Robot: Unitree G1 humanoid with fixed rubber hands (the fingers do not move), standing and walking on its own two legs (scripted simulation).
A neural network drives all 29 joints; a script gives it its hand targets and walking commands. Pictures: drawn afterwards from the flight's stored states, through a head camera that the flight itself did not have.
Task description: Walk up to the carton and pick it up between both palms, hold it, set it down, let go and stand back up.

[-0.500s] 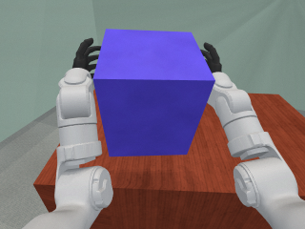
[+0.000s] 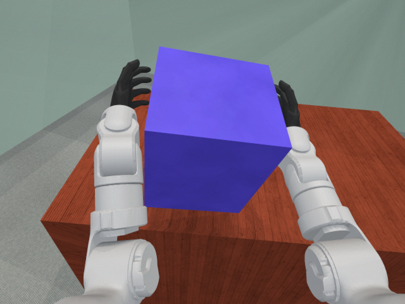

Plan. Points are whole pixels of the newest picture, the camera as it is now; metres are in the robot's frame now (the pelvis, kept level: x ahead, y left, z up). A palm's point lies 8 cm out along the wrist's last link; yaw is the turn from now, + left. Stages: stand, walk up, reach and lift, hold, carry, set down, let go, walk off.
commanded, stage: set down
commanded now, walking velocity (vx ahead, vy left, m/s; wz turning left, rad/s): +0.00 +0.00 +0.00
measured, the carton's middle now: (203, 139) +0.39 +0.00 +0.17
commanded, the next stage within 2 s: none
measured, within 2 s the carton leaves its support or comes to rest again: neither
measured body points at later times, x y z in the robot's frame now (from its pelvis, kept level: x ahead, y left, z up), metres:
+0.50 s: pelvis +0.01 +0.00 +0.00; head -0.02 +0.04 +0.45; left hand +0.41 +0.14 +0.22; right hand +0.40 -0.17 +0.20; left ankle +0.01 +0.13 -0.75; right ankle +0.00 -0.11 -0.75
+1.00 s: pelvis +0.01 +0.00 +0.00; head -0.01 +0.03 +0.45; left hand +0.43 +0.13 +0.18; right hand +0.41 -0.17 +0.17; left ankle +0.01 +0.13 -0.75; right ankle +0.00 -0.11 -0.75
